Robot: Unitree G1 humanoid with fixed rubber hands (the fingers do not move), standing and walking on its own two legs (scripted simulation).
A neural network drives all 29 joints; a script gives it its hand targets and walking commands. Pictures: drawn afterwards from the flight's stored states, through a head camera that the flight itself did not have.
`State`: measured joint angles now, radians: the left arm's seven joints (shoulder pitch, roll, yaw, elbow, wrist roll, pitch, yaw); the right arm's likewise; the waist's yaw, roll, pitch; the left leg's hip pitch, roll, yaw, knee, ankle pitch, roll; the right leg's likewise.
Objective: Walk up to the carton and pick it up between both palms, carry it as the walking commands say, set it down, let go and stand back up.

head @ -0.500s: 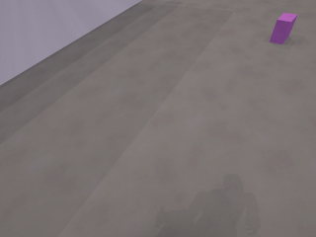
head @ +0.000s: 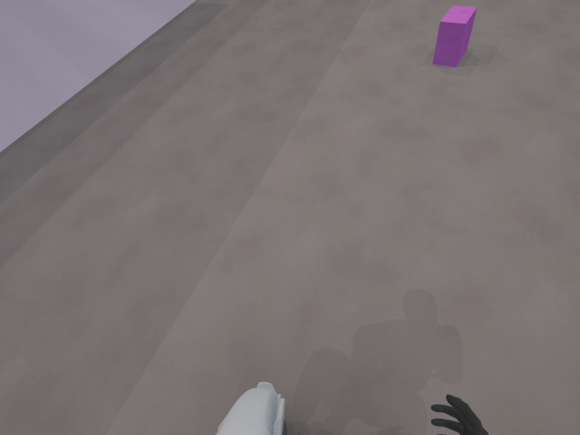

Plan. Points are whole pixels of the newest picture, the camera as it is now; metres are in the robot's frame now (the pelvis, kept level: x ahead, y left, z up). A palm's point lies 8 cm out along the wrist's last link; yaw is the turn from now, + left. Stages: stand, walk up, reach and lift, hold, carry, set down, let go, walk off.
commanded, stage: walk up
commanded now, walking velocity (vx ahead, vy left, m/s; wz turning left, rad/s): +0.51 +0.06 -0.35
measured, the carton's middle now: (454, 36) +2.54 -0.48 -0.64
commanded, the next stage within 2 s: none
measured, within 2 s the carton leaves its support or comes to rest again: neither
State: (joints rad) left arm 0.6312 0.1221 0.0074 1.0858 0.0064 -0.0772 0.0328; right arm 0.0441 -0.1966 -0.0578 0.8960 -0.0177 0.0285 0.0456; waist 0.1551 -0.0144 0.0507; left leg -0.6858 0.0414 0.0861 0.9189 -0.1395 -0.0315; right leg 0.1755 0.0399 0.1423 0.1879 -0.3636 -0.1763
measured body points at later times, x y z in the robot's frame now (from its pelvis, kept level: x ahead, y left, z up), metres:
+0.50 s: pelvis +0.37 -0.09 -0.03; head +0.39 -0.15 +0.42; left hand +0.57 +0.15 -0.10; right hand +0.32 -0.36 -0.20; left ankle +0.29 +0.07 -0.62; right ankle +0.26 -0.19 -0.74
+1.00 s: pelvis +0.76 -0.15 -0.01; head +0.78 -0.18 +0.44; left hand +0.94 +0.06 -0.12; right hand +0.71 -0.36 -0.17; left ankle +0.75 -0.05 -0.74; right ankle +0.86 -0.28 -0.70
